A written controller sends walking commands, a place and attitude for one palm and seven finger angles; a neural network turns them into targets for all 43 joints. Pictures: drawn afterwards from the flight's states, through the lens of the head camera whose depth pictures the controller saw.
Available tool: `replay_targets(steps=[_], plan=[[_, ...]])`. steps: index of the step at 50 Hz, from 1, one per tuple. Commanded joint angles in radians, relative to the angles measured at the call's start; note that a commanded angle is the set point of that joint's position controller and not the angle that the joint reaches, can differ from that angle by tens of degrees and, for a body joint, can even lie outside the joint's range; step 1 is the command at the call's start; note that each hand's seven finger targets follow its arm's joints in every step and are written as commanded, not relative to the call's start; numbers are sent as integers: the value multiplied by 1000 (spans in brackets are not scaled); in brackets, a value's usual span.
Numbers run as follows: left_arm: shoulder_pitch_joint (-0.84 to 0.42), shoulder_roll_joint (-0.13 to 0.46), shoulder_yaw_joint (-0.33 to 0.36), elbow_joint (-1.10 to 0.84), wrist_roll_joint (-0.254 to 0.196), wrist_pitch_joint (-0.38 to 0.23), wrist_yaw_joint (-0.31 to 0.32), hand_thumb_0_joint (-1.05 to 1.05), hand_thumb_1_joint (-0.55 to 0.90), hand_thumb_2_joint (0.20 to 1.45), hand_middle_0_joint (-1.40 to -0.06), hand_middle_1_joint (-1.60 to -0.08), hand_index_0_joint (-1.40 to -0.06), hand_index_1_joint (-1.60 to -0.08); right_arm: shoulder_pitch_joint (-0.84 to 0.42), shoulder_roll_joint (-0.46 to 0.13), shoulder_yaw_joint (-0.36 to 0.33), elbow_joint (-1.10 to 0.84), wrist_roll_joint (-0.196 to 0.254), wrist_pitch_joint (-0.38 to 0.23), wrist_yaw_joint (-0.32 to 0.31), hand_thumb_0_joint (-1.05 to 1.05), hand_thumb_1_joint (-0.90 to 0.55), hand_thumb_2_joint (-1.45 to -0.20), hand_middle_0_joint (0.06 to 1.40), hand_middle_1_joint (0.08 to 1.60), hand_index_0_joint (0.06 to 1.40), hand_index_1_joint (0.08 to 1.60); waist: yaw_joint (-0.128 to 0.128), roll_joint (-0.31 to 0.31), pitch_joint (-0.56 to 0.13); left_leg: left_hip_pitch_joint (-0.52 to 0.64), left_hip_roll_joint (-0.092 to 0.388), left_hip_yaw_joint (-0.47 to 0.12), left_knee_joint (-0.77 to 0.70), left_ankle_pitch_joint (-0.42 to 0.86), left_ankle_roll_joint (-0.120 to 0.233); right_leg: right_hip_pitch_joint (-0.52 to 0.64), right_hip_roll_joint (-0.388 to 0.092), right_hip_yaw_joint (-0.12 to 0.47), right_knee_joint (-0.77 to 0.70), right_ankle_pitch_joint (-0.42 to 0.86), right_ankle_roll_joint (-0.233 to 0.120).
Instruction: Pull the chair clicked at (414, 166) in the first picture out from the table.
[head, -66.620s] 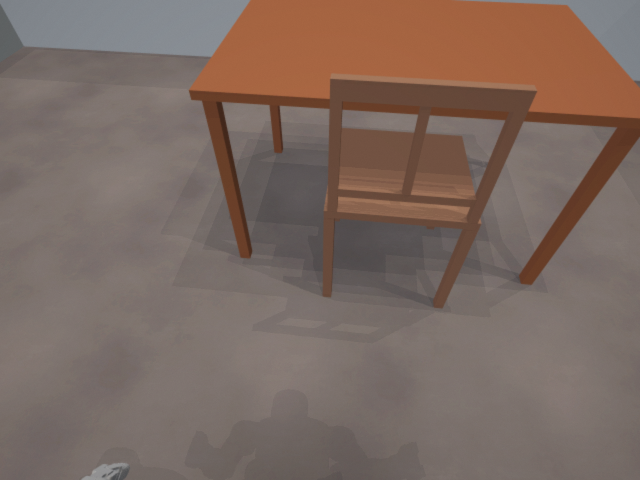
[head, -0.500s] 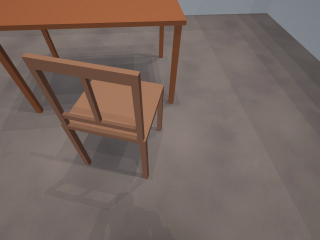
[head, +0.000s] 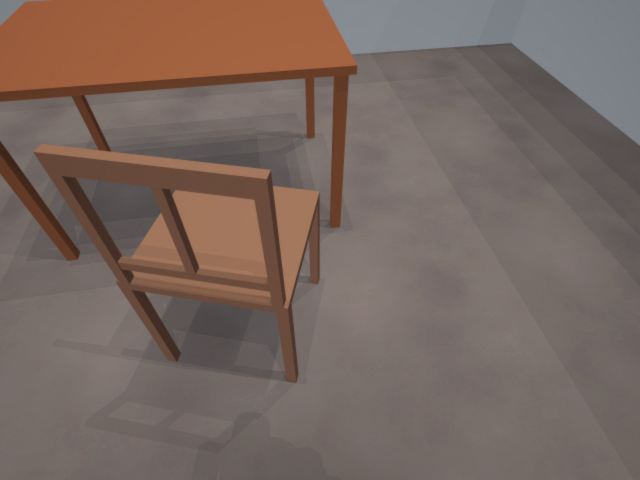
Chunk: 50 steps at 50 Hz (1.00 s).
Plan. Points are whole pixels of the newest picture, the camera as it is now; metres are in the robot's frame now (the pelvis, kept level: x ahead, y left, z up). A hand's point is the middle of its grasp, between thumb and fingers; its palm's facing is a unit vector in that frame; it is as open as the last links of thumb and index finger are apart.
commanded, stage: let the arm hang, fingers relaxed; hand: left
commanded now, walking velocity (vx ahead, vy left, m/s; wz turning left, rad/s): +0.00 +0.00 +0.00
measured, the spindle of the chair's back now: (177, 231) +0.59 +0.33 -0.11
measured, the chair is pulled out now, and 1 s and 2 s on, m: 0.46 0.46 0.46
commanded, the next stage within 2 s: look to check the result in 0.08 s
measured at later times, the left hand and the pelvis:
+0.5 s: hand out of the picture +0.03 +0.20 -0.17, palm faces +0.00 -0.97 -0.24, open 7.4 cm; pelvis +0.02 +0.00 +0.00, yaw +0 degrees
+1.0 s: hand out of the picture +0.07 +0.21 -0.17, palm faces -0.02 -0.96 -0.27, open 7.4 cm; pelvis +0.02 +0.00 +0.00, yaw +0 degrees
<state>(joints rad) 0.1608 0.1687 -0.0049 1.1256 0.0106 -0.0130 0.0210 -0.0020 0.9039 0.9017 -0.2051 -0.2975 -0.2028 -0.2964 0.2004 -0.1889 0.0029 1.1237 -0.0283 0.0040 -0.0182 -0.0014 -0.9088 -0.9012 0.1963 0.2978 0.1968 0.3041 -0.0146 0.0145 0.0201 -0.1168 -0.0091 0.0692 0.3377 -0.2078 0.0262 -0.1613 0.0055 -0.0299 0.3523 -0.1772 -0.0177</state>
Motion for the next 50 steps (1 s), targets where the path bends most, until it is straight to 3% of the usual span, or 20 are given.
replay_targets(steps=[1,5,7,10,13,15,22,24,27,31,39,48,50], plan=[[62,142,31,-23,3,-10,17,0,900,900,-200,-300,-200,-300,60,-114,-22,-17,1,-15,-15,0,-900,-900,200,300,200,300,5,-8,1,-10,122,-103,-65,157,2,9,-107,97,-49,143,-19],[67,141,33,-21,3,-11,16,0,900,900,-200,-300,-200,-300,63,-118,-25,-17,2,-15,-17,0,-900,-900,200,300,200,300,4,-8,14,-2,124,-100,-68,153,5,1,-107,95,-56,134,-21],[74,149,35,-22,2,-14,15,0,900,900,-200,-300,-200,-300,68,-122,-26,-17,3,-17,-18,0,-900,-900,200,300,200,300,5,-2,-20,13,122,-99,-60,163,4,20,-108,100,-54,158,-23],[71,154,36,-19,2,-15,15,0,900,900,-200,-300,-200,-300,68,-128,-29,-15,5,-16,-19,0,-900,-900,200,300,200,300,2,-13,1,14,124,-99,-63,157,7,10,-108,99,-59,155,-25],[78,160,37,-17,0,-18,15,0,900,900,-200,-300,-200,-300,75,-137,-29,-15,4,-19,-21,0,-900,-900,200,300,200,300,1,-10,-27,30,124,-99,-57,181,8,30,-110,101,-54,189,-29],[76,162,35,-11,1,-15,15,0,900,900,-200,-300,-200,-300,68,-135,-30,-13,6,-16,-21,0,-900,-900,200,300,200,300,1,-16,10,25,126,-99,-63,172,8,9,-110,97,-59,174,-28],[72,177,36,-8,1,-16,13,0,900,900,-200,-300,-200,-300,60,-155,-29,-14,6,-17,-21,0,-900,-900,200,300,200,300,1,1,-6,36,127,-98,-67,172,8,22,-110,105,-63,176,-29],[71,183,37,-6,2,-17,14,0,900,900,-200,-300,-200,-300,53,-163,-30,-20,8,-16,-20,0,-900,-900,200,300,200,300,3,-36,6,37,130,-102,-69,168,9,13,-110,98,-69,166,-28],[63,192,37,-9,1,-18,12,0,900,900,-200,-300,-200,-300,45,-171,-30,-18,5,-18,-20,0,-900,-900,200,300,200,300,1,-12,-16,47,129,-100,-68,181,7,28,-113,104,-66,187,-28],[47,199,37,-10,2,-16,12,0,900,900,-200,-300,-200,-300,29,-178,-30,-20,5,-17,-18,0,-900,-900,200,300,200,300,1,-2,8,39,130,-100,-78,175,6,20,-114,104,-72,172,-26],[28,219,42,-20,3,-20,11,0,900,900,-200,-300,-200,-300,3,-200,-33,-31,6,-18,-16,0,-900,-900,200,300,200,300,3,-29,1,52,133,-102,-81,180,5,23,-117,103,-83,182,-27],[2,242,45,-27,2,-21,8,0,900,900,-200,-300,-200,-300,-15,-222,-35,-34,4,-21,-15,0,-900,-900,200,300,200,300,3,0,-28,62,135,-100,-86,210,0,47,-118,109,-75,215,-28],[-2,247,45,-28,2,-21,8,0,900,900,-200,-300,-200,-300,-15,-226,-35,-35,5,-21,-14,0,-900,-900,200,300,200,300,1,-21,-33,72,137,-101,-85,222,1,47,-119,107,-74,226,-27]])
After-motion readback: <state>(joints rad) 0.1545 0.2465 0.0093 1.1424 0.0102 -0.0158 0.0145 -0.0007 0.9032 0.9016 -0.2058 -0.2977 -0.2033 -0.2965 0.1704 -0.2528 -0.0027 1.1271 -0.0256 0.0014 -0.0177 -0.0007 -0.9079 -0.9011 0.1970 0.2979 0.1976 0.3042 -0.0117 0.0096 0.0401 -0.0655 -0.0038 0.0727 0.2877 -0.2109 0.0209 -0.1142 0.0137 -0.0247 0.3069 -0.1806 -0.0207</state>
